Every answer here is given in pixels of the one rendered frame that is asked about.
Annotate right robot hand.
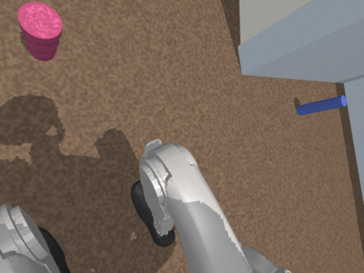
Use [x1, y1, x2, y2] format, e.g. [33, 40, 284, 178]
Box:
[239, 242, 279, 273]

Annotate left robot foot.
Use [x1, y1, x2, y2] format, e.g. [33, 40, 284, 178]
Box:
[38, 227, 71, 273]

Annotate right robot foot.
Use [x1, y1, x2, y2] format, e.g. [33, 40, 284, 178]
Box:
[131, 180, 175, 247]

